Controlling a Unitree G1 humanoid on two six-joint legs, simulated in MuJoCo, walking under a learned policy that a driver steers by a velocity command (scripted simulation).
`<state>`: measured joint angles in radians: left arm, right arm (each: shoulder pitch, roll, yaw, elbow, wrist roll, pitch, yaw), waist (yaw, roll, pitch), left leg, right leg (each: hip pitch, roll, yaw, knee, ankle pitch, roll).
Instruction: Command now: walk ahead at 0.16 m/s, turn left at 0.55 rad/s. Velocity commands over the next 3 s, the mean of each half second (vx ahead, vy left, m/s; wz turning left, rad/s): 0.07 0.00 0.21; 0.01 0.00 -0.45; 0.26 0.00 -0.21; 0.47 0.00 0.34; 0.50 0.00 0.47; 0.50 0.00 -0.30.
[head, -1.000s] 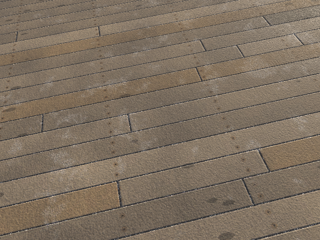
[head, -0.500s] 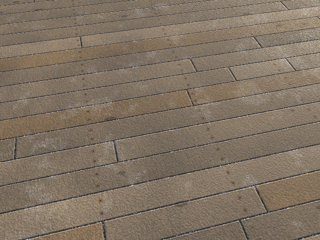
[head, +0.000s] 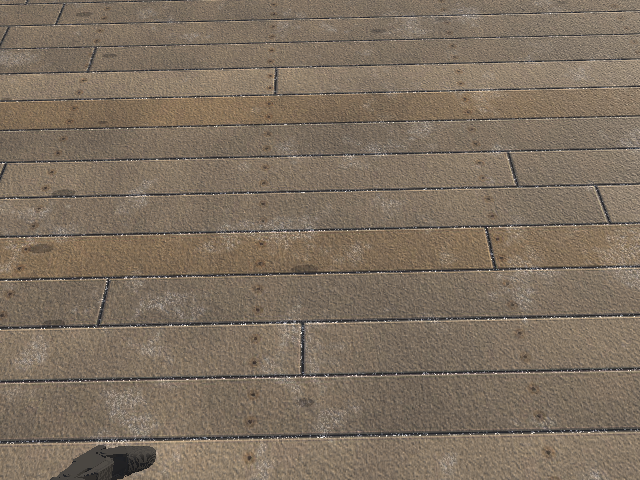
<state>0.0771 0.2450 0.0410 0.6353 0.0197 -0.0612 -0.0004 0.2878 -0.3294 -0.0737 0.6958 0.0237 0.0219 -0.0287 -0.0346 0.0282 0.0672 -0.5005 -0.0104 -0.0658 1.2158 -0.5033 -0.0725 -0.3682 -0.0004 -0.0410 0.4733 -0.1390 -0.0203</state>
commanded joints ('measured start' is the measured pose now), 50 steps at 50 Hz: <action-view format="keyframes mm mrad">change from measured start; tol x16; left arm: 1 -3 141 45 -22 4 -4 6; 50 115 238 68 4 -29 81 40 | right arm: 1 71 -29 -13 -78 -4 20 -5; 36 -329 -31 -19 -104 -40 5 -24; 50 -245 -48 -36 -37 -15 -19 -17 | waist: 1 -1 -174 -127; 12 7 -114 -153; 14 79 236 -202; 33 79 96 -150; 36 106 -323 -88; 39 47 -109 -89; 50 66 -176 -118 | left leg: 1 -48 65 20 -83 66 -22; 10 167 45 61 -547 256 57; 12 316 8 85 -740 382 101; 14 518 337 -305 -824 838 266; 20 285 240 -87 -863 719 280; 32 355 316 -36 -795 667 291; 34 258 238 61 -660 459 172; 36 -128 -32 103 -197 -176 17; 42 -129 10 -13 -59 119 -10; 50 -34 -5 -23 -382 160 -35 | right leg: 1 143 -272 154 -179 495 -221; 11 157 -278 63 -90 192 -163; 15 -123 -50 21 430 -524 96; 29 -23 -53 16 347 -342 84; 33 128 -15 -41 72 -144 15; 36 259 -406 577 -177 438 -323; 41 303 -223 354 -130 385 -199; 50 293 -182 414 -126 177 -204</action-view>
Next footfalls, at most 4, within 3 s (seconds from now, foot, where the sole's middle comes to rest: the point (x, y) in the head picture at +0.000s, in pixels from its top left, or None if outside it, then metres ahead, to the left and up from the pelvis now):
0.26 left None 0.13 0.15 -0.77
0.68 right None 0.07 -0.08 -0.77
1.20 left None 0.12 0.13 -0.77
1.62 right None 0.30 -0.20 -0.77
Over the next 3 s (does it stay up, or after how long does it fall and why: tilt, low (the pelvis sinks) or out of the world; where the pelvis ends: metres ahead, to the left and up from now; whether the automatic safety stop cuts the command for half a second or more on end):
stays up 0.96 -0.09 0.01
